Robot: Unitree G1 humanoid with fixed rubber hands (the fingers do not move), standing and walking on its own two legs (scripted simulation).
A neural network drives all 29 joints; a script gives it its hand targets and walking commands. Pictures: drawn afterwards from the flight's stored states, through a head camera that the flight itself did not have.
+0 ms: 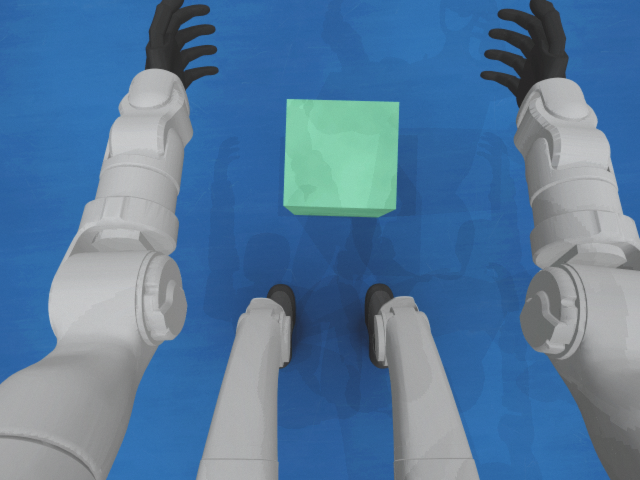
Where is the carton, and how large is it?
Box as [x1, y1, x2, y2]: [283, 99, 398, 217]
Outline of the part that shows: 287,99 283,205 294,214 377,217 394,209 396,193 398,102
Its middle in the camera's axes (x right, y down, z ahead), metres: +0.04 -0.16 +0.85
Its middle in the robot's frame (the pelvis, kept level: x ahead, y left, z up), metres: +0.51 -0.02 -0.52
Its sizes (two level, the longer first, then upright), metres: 0.210 0.200 0.250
